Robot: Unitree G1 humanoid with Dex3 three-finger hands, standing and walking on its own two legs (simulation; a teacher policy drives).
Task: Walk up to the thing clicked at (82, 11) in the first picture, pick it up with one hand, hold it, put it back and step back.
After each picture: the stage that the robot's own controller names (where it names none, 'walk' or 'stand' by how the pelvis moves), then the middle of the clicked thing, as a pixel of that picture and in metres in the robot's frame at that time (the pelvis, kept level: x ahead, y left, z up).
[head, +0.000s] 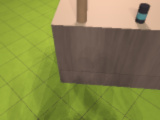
stand; (81, 3) +0.96 +0.02 +0.02
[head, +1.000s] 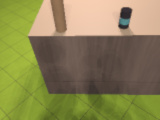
walk; (58, 11) +0.86 +0.18 +0.04
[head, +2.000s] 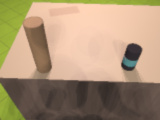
walk; (39, 48) +0.51 +0.21 +0.04
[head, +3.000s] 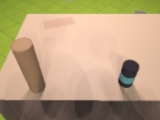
stand; (31, 68) +0.43 +0.22 +0.02
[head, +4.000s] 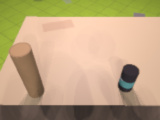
stand; (29, 73) +0.42 +0.22 +0.02
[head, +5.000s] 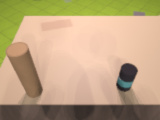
stand; (27, 73) +0.42 +0.23 +0.02
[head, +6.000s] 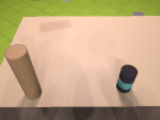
stand; (26, 75) +0.41 +0.23 +0.02
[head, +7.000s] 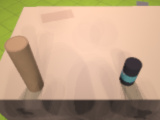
rise first; (27, 67) +0.42 +0.23 +0.02
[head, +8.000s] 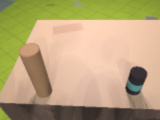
go down; (37, 73) +0.42 +0.22 +0.02
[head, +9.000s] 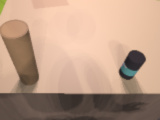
go down; (23, 58) +0.42 +0.19 +0.05
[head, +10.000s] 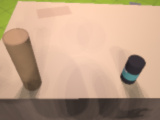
approach; (25, 64) +0.42 +0.20 +0.05
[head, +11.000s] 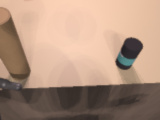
close; (10, 50) +0.43 +0.21 +0.09
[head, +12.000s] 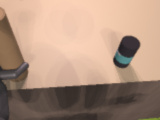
lift; (6, 50) +0.43 +0.21 +0.09
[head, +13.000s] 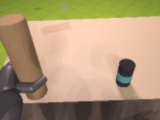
lift; (25, 62) +0.34 +0.17 +0.19
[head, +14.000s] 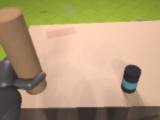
hold; (23, 57) +0.33 +0.17 +0.21
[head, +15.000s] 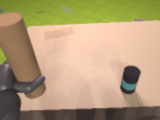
hold; (23, 61) +0.33 +0.17 +0.20
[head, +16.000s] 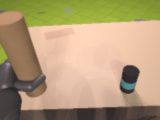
hold; (24, 60) +0.33 +0.17 +0.20
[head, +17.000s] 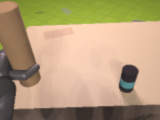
crouch; (19, 50) +0.37 +0.19 +0.21
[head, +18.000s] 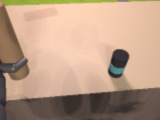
lower; (7, 45) +0.44 +0.22 +0.13
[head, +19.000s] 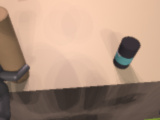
lower; (8, 51) +0.43 +0.21 +0.10
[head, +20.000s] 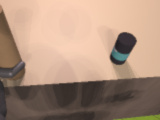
lower; (3, 48) +0.44 +0.21 +0.10
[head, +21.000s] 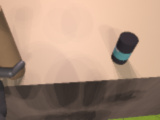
lower; (3, 47) +0.43 +0.21 +0.10
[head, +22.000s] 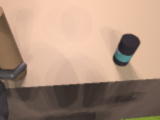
rest; (5, 49) +0.43 +0.21 +0.10
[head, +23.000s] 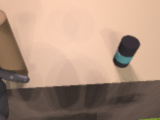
withdraw; (7, 52) +0.42 +0.21 +0.09
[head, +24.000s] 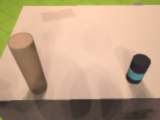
sink last; (31, 67) +0.40 +0.20 +0.06
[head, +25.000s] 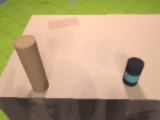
stand; (34, 67) +0.43 +0.22 +0.05
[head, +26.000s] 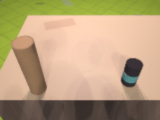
stand; (31, 68) +0.42 +0.21 +0.06
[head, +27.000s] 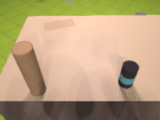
stand; (31, 72) +0.42 +0.22 +0.02
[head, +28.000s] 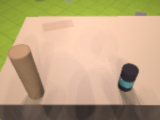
stand; (29, 75) +0.41 +0.22 +0.02
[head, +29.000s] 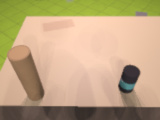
stand; (29, 76) +0.40 +0.22 +0.02
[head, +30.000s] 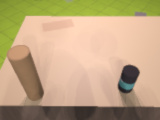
stand; (28, 76) +0.40 +0.22 +0.02
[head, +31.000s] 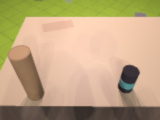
stand; (29, 76) +0.40 +0.22 +0.02
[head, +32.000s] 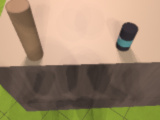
walk; (28, 34) +0.51 +0.21 +0.04
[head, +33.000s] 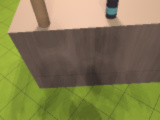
walk; (38, 4) +0.80 +0.27 +0.04
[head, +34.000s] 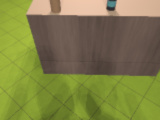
stand; out of the picture +1.05 +0.22 +0.04
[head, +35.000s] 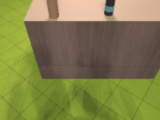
stand; out of the picture +1.02 +0.20 +0.02
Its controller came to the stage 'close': yes
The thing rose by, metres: 0.21
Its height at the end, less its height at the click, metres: +0.00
